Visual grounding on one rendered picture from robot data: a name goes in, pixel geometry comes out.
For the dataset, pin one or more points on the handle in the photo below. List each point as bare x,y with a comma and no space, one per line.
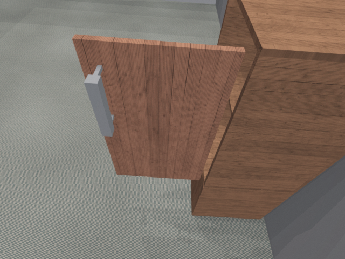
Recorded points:
98,99

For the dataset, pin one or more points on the cupboard door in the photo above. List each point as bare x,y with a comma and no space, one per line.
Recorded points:
167,98

